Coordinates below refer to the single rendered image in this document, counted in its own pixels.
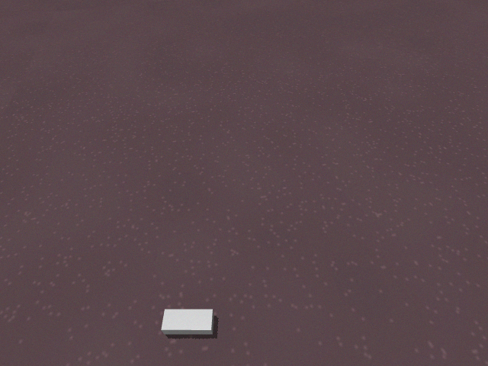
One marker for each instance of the carton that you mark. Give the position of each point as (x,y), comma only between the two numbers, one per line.
(188,322)

